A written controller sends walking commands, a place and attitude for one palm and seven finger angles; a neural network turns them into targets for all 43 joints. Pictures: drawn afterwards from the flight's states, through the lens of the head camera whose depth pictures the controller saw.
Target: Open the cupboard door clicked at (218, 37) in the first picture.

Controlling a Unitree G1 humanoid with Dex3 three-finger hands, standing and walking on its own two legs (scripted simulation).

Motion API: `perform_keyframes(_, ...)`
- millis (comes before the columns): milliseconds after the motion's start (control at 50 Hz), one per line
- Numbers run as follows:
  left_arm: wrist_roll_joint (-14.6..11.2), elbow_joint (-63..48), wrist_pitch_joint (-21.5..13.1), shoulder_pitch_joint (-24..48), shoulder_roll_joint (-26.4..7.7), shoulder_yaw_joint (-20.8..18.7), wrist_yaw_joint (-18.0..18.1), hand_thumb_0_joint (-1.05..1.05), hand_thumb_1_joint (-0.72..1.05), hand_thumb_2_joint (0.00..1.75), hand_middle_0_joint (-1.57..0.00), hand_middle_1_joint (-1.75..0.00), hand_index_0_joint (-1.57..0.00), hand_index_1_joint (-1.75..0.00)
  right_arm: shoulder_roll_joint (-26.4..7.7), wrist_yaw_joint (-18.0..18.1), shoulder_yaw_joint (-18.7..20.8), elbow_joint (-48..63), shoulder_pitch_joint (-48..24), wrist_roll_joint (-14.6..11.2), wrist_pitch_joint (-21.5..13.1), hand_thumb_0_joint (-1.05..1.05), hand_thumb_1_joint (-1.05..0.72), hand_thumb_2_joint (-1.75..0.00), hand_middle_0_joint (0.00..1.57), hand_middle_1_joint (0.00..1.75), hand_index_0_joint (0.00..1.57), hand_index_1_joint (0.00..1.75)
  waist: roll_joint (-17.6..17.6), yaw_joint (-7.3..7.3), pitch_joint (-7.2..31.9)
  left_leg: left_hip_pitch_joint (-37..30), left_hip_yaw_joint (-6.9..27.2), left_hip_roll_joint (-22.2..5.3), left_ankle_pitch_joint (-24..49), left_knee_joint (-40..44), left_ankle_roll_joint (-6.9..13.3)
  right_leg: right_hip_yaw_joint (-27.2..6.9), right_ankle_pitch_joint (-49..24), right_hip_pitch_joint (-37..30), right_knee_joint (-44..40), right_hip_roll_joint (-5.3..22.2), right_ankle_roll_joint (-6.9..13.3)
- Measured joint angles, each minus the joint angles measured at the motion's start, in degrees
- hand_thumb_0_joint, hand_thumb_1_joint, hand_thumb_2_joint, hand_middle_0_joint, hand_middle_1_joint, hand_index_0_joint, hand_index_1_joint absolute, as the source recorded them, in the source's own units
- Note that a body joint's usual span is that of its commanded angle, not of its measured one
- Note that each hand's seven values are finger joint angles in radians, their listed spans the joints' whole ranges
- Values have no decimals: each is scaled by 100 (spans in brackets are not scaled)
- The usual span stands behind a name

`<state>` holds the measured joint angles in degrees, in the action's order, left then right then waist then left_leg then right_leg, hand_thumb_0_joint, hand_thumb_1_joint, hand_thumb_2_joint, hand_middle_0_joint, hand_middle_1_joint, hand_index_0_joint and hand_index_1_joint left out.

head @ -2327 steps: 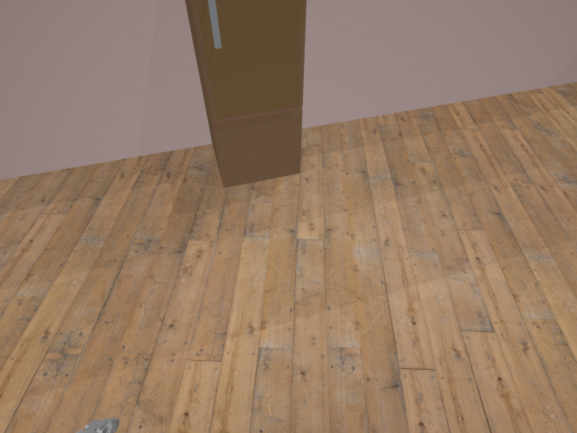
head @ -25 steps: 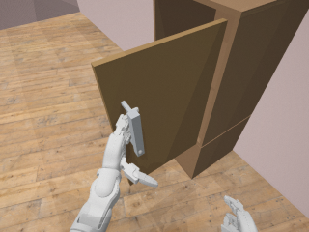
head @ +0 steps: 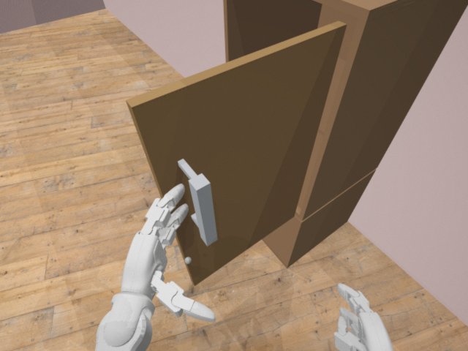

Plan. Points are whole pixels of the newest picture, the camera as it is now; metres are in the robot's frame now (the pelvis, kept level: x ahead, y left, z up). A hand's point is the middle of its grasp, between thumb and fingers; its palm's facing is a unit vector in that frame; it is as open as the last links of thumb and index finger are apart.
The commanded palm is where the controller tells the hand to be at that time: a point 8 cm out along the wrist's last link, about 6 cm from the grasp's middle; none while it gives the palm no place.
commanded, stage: slide the hand sideways off the handle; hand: left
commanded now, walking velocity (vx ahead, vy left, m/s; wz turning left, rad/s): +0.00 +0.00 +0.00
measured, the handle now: (197, 204) +0.33 +0.09 +0.08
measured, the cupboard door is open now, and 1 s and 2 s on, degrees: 90 90 90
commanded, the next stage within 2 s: draw the hand back to the body in 0.54 s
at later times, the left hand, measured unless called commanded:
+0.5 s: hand (153, 290) +0.19 +0.13 +0.08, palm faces -0.05 -1.00 -0.06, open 16.3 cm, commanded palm +0.16 +0.19 +0.08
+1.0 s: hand (118, 286) +0.18 +0.17 +0.11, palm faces -0.02 -1.00 -0.09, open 16.3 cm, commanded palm +0.15 +0.23 +0.12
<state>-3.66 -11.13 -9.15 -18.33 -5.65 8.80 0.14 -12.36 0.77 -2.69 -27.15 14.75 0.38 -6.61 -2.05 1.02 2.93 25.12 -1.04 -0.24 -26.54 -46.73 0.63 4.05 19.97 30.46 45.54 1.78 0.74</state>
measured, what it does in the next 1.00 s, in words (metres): stands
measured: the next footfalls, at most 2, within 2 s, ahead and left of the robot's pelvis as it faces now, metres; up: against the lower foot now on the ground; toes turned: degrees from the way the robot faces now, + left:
none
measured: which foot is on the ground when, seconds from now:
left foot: down 0.00-1.00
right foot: down 0.00-1.00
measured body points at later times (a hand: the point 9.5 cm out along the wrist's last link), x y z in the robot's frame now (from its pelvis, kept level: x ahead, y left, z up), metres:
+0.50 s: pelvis +0.01 -0.01 -0.01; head +0.03 -0.02 +0.44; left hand +0.19 +0.18 +0.08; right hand +0.19 -0.23 -0.08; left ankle -0.03 +0.11 -0.70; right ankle +0.03 -0.11 -0.70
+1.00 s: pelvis +0.00 +0.00 +0.00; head +0.00 -0.01 +0.45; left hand +0.18 +0.22 +0.11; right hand +0.19 -0.21 -0.07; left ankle -0.03 +0.11 -0.70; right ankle +0.03 -0.11 -0.70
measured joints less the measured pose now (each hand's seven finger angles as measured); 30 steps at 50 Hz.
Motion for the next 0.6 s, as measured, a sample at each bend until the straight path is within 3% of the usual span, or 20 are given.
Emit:
perform_keyframes(140,-56,-474,18,-573,-68,-52,-280,-1,-50,30,-15,-30,-15,-30,-30,20,19,115,48,-9,-90,1,-90,-90,20,30,20,30,-36,24,83,110,30,0,-115,-131,-7,26,131,111,148,7,1)
perform_keyframes(300,-310,-774,-161,-1149,-267,-463,-554,-1,-50,30,-16,-30,-15,-30,-58,71,43,194,102,-39,-192,1,-90,-90,20,30,20,30,-41,37,140,248,98,-41,-227,-324,-43,92,238,216,302,-22,33)
perform_keyframes(600,-739,-817,-296,-1364,-519,-983,-1047,-1,-50,30,-15,-30,-15,-30,-158,193,95,161,139,-130,-350,1,-90,-90,20,30,20,30,-84,10,183,526,193,-74,-328,-667,-61,182,297,415,522,-40,55)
